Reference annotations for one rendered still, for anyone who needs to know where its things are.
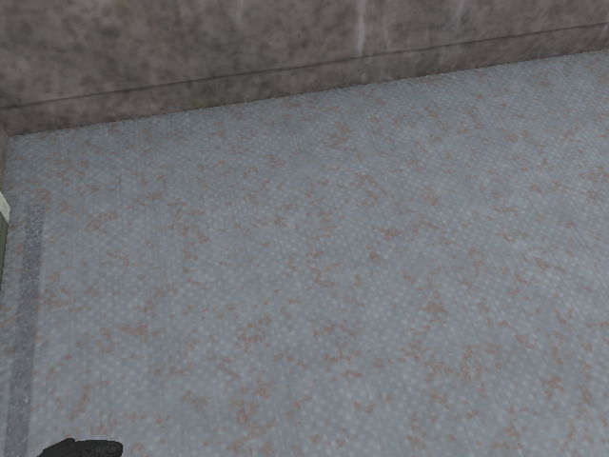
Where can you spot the left robot hand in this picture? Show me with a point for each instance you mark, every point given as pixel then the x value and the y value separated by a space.
pixel 88 448

